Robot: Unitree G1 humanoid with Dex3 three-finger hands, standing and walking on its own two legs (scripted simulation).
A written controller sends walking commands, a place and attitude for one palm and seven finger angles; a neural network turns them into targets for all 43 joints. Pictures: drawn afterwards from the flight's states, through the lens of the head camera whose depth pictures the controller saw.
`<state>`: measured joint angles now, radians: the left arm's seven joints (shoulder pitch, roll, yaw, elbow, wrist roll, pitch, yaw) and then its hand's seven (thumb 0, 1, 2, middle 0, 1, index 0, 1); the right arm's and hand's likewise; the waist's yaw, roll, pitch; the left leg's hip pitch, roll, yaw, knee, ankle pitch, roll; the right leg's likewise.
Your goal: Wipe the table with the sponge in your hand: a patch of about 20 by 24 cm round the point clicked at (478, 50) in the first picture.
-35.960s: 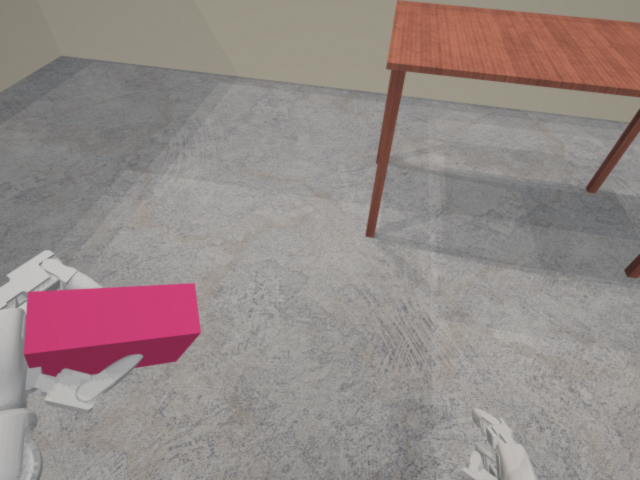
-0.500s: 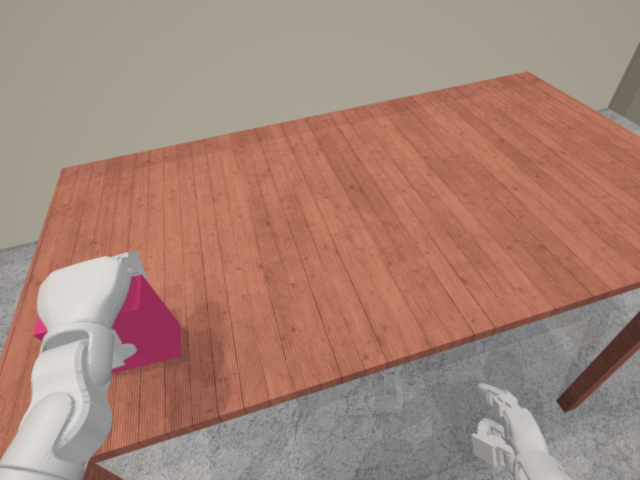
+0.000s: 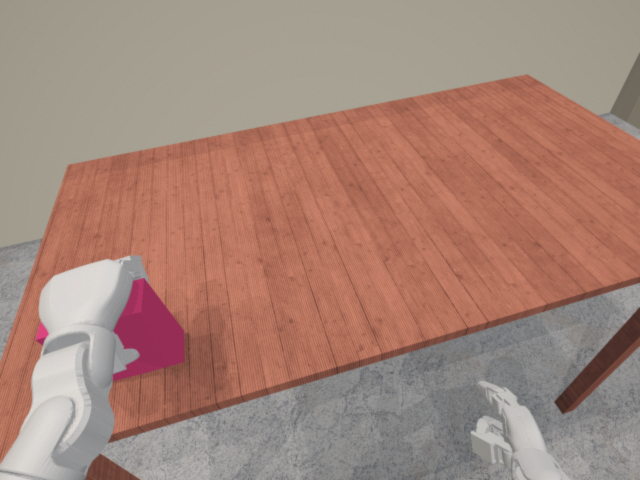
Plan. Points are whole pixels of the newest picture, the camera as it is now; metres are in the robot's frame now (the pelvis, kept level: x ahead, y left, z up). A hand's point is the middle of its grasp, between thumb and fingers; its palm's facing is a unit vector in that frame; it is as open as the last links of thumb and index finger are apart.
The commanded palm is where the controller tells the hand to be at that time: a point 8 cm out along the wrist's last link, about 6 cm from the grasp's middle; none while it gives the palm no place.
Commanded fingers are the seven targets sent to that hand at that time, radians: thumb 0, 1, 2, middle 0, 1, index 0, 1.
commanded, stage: lift the sponge slowly off the table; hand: left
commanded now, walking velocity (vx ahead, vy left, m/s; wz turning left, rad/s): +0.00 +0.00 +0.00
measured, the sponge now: (128, 343) +0.25 +0.29 +0.05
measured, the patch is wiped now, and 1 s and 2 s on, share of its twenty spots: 1.00 1.00 1.00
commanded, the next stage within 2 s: bring the sponge back beside the body in 1.84 s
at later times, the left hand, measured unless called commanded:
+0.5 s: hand (103, 320) +0.24 +0.29 +0.12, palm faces +0.06 -0.09 -0.99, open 9.1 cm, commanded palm +0.21 +0.28 +0.19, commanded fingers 0.00 0.10 1.30 -1.20 -1.60 -1.20 -1.60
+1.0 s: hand (91, 301) +0.24 +0.29 +0.15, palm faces +0.09 -0.08 -0.99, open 9.1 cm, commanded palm +0.21 +0.29 +0.22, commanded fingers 0.00 0.10 1.30 -1.20 -1.60 -1.20 -1.60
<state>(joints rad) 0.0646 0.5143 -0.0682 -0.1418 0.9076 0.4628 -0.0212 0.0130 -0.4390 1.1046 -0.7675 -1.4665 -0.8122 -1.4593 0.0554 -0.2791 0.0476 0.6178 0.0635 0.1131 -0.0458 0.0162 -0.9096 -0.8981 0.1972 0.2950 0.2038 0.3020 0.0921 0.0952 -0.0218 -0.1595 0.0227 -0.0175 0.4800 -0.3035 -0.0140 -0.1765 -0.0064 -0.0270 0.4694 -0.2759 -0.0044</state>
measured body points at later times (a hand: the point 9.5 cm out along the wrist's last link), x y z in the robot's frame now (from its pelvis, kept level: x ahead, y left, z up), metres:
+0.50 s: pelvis -0.01 -0.01 +0.00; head -0.02 -0.04 +0.45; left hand +0.23 +0.29 +0.17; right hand +0.24 -0.21 -0.08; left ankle -0.03 +0.13 -0.74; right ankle -0.02 -0.12 -0.74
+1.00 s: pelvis -0.02 -0.01 +0.00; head -0.03 -0.05 +0.45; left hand +0.23 +0.29 +0.20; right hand +0.23 -0.21 -0.08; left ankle -0.03 +0.13 -0.74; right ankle -0.02 -0.12 -0.74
